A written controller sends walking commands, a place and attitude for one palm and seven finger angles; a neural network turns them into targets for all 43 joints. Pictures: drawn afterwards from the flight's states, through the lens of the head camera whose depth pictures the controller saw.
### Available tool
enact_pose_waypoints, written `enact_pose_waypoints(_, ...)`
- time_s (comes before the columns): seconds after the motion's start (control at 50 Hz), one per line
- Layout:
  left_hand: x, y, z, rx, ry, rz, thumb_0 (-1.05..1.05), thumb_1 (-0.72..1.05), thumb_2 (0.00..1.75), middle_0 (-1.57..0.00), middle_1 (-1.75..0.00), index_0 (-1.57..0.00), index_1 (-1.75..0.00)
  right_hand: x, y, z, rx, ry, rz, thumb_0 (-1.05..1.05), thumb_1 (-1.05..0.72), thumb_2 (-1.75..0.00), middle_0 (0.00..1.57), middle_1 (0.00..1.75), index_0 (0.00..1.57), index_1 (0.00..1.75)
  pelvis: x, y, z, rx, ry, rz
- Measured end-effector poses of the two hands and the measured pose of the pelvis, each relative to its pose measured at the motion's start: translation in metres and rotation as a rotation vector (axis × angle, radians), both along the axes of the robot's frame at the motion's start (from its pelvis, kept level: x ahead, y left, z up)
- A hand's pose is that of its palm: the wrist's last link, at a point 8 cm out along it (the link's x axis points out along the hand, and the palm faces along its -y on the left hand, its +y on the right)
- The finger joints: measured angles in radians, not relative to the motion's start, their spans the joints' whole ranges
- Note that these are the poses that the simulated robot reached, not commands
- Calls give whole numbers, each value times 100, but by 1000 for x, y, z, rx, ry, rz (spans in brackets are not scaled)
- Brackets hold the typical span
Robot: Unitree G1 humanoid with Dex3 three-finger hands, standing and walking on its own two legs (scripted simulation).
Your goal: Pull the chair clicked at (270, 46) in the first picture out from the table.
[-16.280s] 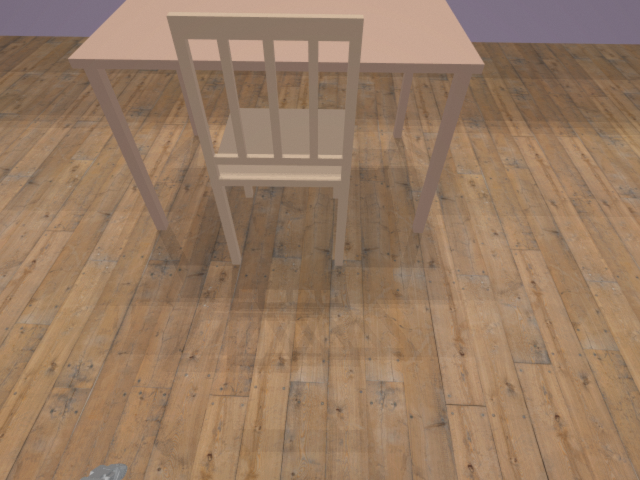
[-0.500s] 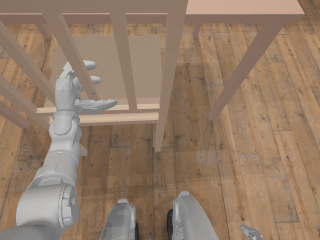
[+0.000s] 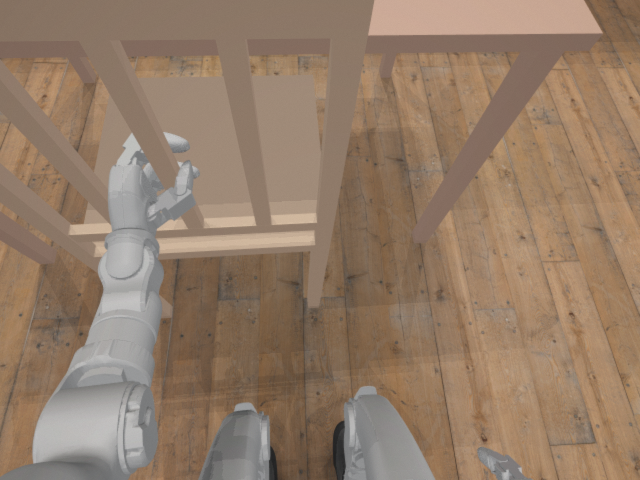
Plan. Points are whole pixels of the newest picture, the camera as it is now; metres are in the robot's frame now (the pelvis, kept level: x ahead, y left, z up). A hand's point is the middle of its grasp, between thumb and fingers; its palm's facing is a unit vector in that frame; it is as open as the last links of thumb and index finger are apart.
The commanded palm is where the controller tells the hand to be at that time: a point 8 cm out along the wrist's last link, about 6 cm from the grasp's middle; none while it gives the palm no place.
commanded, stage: hook a spindle and tug to test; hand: left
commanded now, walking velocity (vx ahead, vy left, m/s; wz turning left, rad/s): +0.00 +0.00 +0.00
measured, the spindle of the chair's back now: (162, 159) +0.49 +0.17 +0.05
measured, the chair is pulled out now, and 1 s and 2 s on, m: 0.00 0.06 0.13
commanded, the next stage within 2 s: step backward, pulling the chair out in 0.42 s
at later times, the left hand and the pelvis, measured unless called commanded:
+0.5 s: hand (182, 217) +0.43 +0.15 +0.02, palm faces +0.05 -1.00 -0.03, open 5.6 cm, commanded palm +0.40 +0.20 +0.03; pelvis +0.02 +0.00 +0.01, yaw +0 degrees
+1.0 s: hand (195, 223) +0.41 +0.13 +0.04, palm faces -0.02 -0.99 -0.13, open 5.3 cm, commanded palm +0.38 +0.18 +0.04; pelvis +0.03 +0.01 +0.10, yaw -3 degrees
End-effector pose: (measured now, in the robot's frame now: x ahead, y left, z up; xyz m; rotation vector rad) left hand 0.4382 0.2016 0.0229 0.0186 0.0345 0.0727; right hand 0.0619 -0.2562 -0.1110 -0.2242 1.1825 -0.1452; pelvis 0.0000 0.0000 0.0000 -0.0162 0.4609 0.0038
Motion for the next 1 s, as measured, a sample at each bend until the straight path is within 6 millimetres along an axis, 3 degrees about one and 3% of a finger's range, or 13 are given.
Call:
enact_pose_waypoints(0.18,-10,-2,1,6,5,-7,1,72,75,-40,-141,-39,-144,16,2,5,13,-22,-7,1,-90,-90,20,30,20,30,11,0,6,4,-4,-10)
enact_pose_waypoints(0.38,-27,0,1,9,9,-22,1,72,75,-40,-140,-39,-145,47,3,9,17,-79,14,1,-90,-90,20,30,20,30,21,-2,10,6,-10,-9)
enact_pose_waypoints(0.58,-35,1,5,56,40,-22,1,69,78,-42,-138,-39,-145,71,5,11,9,-108,13,1,-90,-90,20,30,20,30,17,-3,14,11,-63,1)
enact_pose_waypoints(0.68,-34,-3,21,106,258,27,4,69,79,-38,-126,-41,-145,66,12,45,-4,-51,-84,1,-90,-90,20,30,20,30,21,1,55,18,-137,-6)
enact_pose_waypoints(0.78,-36,-10,27,60,355,39,6,71,77,-30,-112,-44,-145,52,7,81,-62,-6,-131,1,-90,-90,21,30,20,30,29,6,85,7,-167,-19)
enact_pose_waypoints(0.88,-38,-15,30,77,396,-13,6,71,75,-28,-109,-47,-144,34,-6,101,-127,27,-168,1,-90,-90,21,30,20,30,30,9,98,-6,-192,-33)
enact_pose_waypoints(1.0,-48,-21,32,94,426,-56,5,70,73,-28,-108,-49,-144,14,-12,105,-129,44,-210,1,-90,-90,20,30,20,30,26,8,104,-2,-229,-62)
